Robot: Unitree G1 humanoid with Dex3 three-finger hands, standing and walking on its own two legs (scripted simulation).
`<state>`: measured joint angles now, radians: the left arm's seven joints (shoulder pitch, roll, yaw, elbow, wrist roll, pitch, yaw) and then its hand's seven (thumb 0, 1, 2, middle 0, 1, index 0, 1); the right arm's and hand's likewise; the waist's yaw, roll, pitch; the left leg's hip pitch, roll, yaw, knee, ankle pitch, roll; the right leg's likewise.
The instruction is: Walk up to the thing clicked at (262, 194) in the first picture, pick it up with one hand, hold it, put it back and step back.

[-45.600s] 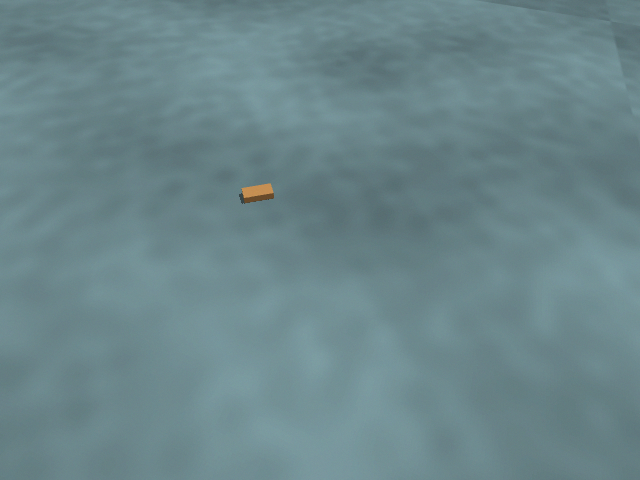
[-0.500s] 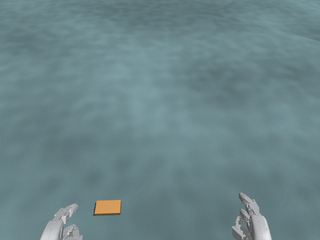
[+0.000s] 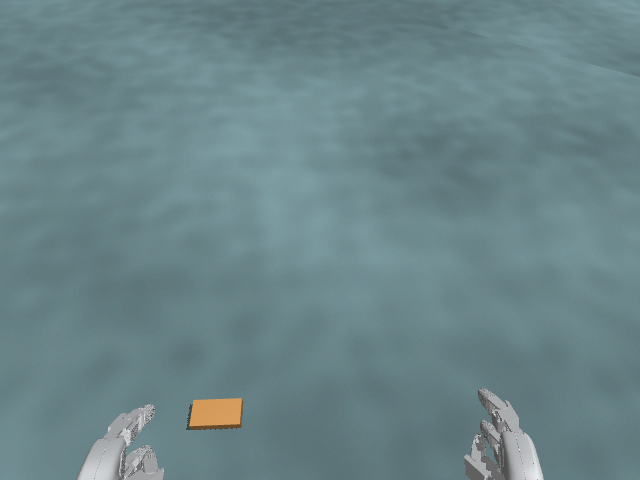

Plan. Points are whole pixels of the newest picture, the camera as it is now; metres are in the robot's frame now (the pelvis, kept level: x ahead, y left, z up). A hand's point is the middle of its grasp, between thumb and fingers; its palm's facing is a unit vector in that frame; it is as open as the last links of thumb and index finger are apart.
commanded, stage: home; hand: left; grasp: from above
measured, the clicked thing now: (217, 413) +0.44 +0.25 -0.70
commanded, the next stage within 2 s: stand in 0.50 s
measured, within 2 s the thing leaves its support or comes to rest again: neither
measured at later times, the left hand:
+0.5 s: hand out of the picture +0.16 +0.18 -0.04, palm faces +0.04 -0.98 -0.20, open 7.4 cm
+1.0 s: hand out of the picture +0.07 +0.25 -0.11, palm faces +0.03 -0.94 -0.34, open 7.4 cm
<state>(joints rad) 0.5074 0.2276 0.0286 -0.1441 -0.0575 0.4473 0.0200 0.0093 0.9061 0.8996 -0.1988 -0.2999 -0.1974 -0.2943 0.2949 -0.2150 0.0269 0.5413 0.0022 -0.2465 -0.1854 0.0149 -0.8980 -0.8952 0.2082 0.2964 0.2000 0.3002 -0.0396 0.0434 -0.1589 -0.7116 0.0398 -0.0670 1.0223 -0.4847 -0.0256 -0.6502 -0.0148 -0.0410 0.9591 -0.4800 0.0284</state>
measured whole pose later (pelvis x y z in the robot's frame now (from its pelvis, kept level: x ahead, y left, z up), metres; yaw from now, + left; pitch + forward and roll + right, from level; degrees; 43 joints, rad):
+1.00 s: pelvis +0.00 +0.01 +0.04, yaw +0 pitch -1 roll +0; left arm 0.24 0.30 0.05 0.84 0.05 0.03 0.03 0.01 0.91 0.90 -0.20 -0.30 -0.20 -0.30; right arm 0.19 -0.29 -0.05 0.93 -0.05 -0.01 -0.01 0.01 -0.90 -0.90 0.21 0.30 0.20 0.30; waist 0.02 0.00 0.05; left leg -0.34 0.00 -0.03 0.71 -0.35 0.00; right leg -0.30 -0.06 -0.01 0.69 -0.36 0.05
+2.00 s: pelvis +0.00 -0.01 +0.07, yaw +1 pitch -4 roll +0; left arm 0.12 0.31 0.02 1.14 0.02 -0.01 0.02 0.00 0.91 0.90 -0.20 -0.30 -0.20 -0.30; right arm 0.13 -0.31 -0.02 1.14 -0.02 0.00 -0.01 0.01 -0.90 -0.90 0.21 0.30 0.20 0.30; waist 0.00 0.01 0.08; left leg -0.11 0.02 -0.04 0.36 -0.17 -0.03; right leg -0.08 -0.04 -0.04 0.35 -0.20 0.03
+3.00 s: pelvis +0.00 -0.01 +0.07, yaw +1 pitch -4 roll +0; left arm 0.13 0.33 0.01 1.13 0.02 -0.01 0.00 0.00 0.91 0.90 -0.20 -0.30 -0.20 -0.30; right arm 0.12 -0.33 -0.01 1.15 -0.02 0.00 0.00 0.01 -0.90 -0.90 0.21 0.30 0.20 0.30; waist 0.00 0.01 0.06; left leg -0.11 0.03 -0.05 0.33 -0.15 -0.04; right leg -0.09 -0.03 -0.04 0.34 -0.19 0.02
